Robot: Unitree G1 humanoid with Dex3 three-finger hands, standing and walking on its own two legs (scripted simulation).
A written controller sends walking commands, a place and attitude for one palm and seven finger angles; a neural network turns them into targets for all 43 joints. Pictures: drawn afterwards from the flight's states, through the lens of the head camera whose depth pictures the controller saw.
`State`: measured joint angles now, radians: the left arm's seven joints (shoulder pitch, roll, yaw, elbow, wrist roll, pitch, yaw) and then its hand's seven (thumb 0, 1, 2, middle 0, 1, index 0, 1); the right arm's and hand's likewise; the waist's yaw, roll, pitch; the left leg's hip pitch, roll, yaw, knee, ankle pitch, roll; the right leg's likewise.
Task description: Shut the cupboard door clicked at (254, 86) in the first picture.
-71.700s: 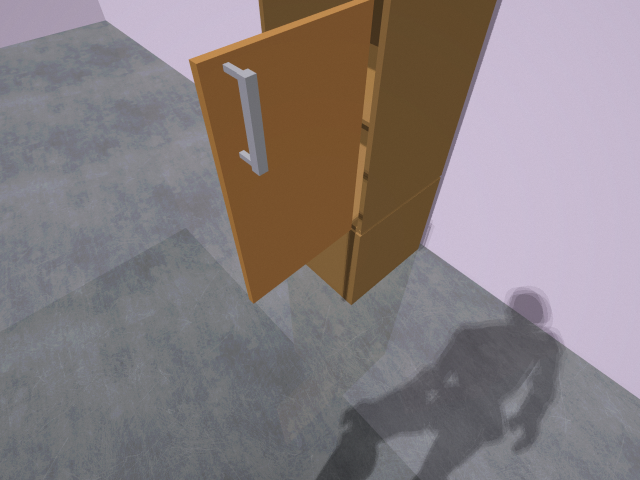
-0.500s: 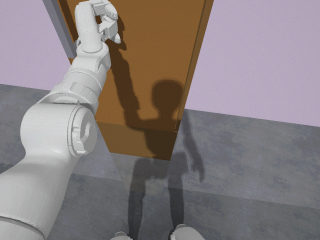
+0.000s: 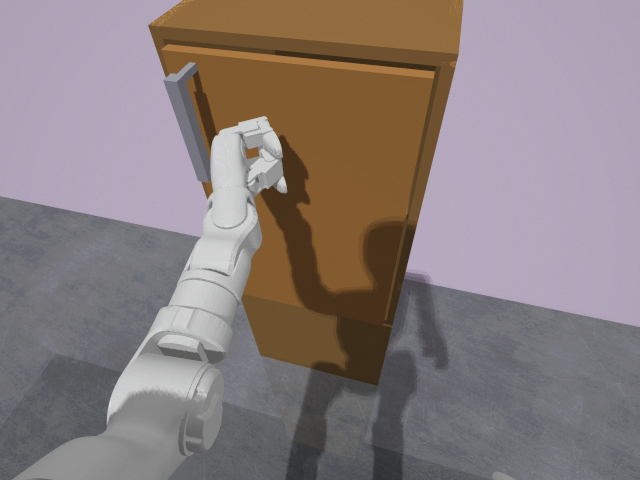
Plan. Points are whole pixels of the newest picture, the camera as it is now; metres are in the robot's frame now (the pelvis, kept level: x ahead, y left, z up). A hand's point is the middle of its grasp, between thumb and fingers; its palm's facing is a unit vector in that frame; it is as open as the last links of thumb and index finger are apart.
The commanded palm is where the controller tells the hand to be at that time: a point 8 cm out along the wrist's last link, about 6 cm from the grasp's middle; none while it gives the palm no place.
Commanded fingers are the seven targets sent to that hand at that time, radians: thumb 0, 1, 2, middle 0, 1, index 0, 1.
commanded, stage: draw the hand back to the body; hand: left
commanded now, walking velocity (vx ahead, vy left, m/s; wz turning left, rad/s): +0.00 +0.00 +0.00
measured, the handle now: (198, 126) +0.56 +0.17 +0.16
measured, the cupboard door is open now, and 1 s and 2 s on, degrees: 0 0 0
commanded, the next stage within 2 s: step back with the hand held close in 1.68 s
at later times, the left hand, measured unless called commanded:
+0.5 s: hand (208, 220) +0.36 +0.12 +0.17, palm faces +0.14 -0.99 -0.01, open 3.1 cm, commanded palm +0.32 +0.16 +0.18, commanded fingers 0.00 0.90 0.90 -1.27 -1.47 -1.27 -1.47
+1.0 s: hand (73, 327) +0.23 +0.22 +0.17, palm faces +0.30 -0.92 -0.27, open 3.9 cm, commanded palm +0.19 +0.26 +0.18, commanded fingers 0.00 0.90 0.90 -0.58 -0.72 -0.58 -0.72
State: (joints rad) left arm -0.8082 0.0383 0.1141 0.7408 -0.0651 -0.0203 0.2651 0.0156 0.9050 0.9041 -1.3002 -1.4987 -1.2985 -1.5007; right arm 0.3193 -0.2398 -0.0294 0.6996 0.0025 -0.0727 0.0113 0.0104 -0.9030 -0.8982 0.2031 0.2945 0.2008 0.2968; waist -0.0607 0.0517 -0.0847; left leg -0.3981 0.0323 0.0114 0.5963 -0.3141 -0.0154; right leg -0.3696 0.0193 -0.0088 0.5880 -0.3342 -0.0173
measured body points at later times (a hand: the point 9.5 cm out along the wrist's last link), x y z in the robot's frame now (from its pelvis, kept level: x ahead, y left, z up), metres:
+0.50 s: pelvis +0.00 -0.01 +0.01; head -0.02 -0.03 +0.46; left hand +0.35 +0.18 +0.17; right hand +0.15 -0.24 -0.10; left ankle -0.01 +0.13 -0.73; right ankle -0.03 -0.11 -0.73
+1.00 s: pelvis -0.02 +0.01 +0.02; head -0.04 -0.01 +0.46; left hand +0.21 +0.26 +0.19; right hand +0.17 -0.19 -0.08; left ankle -0.01 +0.13 -0.73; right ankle -0.03 -0.11 -0.73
